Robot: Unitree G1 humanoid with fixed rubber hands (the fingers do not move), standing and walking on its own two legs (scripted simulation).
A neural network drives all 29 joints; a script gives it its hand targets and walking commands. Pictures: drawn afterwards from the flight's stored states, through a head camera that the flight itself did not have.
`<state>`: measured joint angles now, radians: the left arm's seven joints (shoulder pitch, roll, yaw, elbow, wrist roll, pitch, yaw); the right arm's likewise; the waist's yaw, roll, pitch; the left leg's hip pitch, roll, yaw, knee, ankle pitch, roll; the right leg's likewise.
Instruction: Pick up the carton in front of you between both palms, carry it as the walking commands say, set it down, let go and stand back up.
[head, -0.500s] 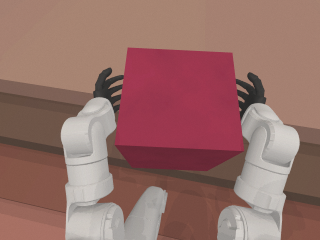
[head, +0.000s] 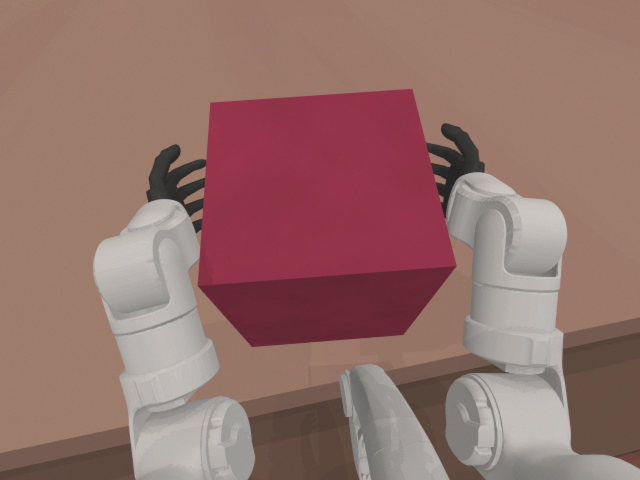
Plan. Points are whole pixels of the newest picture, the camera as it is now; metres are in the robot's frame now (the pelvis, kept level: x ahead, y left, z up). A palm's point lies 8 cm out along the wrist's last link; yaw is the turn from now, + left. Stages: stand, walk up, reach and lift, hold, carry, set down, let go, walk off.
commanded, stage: carry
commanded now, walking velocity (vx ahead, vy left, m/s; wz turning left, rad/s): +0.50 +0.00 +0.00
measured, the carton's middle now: (321, 235) +0.37 -0.05 +0.11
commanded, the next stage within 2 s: none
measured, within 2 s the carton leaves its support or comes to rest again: neither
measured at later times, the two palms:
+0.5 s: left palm out of the picture +0.61 +0.13 +0.31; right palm out of the picture +0.63 -0.17 +0.30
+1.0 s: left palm out of the picture +0.74 +0.11 +0.30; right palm out of the picture +0.78 -0.18 +0.30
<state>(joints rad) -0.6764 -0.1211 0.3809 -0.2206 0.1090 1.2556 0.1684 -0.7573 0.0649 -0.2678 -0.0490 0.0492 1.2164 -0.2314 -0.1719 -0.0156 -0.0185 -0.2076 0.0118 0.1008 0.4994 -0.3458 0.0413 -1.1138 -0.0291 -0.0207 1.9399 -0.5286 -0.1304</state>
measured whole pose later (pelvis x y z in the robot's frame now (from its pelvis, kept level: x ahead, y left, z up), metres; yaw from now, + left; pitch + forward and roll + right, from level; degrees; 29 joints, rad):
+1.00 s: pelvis +0.43 -0.08 +0.21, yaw +1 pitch +2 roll -2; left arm -0.53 -0.12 0.27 -0.05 0.05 1.15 0.16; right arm -0.53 0.16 -0.35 -0.07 -0.11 1.15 -0.12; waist 0.12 0.02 0.05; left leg -0.56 -0.08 -0.11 1.58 -0.31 0.03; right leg -0.65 0.06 -0.19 0.89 -0.29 -0.13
